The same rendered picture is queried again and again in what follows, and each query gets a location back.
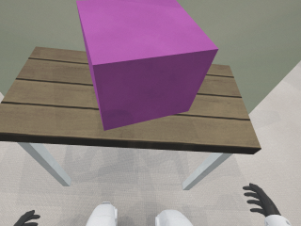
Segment carton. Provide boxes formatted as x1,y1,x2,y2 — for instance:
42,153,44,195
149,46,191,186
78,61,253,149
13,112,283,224
76,0,218,131

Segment table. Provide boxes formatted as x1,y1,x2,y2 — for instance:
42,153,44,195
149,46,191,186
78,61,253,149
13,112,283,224
0,46,261,190

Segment left robot hand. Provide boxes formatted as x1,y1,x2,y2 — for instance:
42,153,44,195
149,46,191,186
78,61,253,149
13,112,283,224
13,210,40,226

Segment right robot forearm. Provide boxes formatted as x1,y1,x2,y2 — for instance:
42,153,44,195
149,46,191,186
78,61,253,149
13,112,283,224
264,215,292,226

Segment robot left thigh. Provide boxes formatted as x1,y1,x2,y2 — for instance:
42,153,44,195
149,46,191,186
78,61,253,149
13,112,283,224
86,203,118,226

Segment right robot hand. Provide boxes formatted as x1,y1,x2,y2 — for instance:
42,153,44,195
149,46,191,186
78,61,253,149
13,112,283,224
243,183,281,217

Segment robot right thigh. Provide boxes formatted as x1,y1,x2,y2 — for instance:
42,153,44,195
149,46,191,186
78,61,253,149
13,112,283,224
155,209,193,226

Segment robot thigh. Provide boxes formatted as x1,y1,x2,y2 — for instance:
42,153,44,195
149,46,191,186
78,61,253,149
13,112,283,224
155,209,193,226
86,203,118,226

